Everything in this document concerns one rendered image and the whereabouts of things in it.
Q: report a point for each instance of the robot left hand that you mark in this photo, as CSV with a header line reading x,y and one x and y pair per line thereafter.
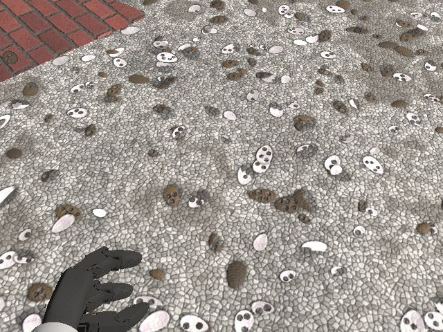
x,y
77,293

